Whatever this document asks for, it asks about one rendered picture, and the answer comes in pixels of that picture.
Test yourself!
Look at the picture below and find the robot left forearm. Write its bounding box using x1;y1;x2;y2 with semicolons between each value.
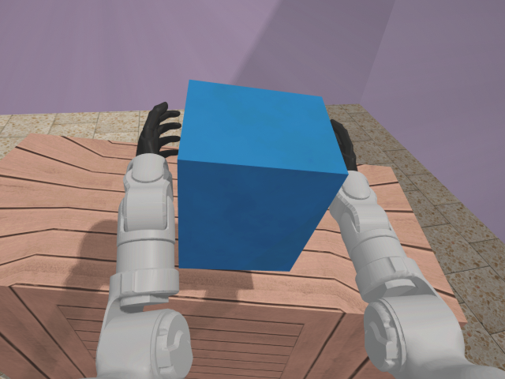
95;153;179;372

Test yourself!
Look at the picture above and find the robot right upper arm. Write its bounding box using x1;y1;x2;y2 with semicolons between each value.
364;295;505;379

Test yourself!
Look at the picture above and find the pedestal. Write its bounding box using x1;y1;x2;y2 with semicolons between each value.
0;133;468;379

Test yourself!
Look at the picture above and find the carton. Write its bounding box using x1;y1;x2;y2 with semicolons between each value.
178;80;349;272

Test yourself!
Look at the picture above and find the robot left hand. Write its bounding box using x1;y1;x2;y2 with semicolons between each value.
136;102;181;158

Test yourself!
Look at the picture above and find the robot left upper arm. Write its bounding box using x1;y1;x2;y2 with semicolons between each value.
80;309;193;379

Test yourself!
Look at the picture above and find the robot right hand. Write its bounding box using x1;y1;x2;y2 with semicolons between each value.
330;119;358;171

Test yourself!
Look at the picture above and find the robot right forearm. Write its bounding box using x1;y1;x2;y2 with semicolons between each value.
329;171;465;354

